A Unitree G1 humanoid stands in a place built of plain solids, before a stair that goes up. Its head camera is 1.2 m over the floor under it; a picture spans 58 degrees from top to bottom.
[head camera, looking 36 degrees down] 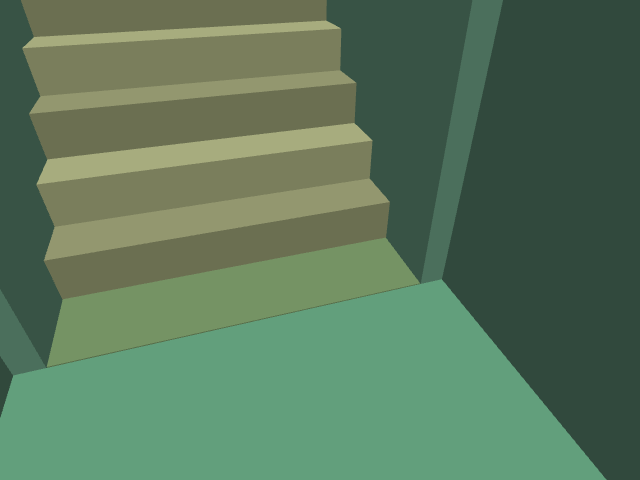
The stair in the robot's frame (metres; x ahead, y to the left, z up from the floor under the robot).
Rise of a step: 0.20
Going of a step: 0.23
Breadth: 1.40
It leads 18 degrees to the left of straight ahead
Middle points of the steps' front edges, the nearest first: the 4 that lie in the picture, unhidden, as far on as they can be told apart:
1.46 0.35 0.20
1.68 0.42 0.40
1.90 0.49 0.59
2.13 0.56 0.79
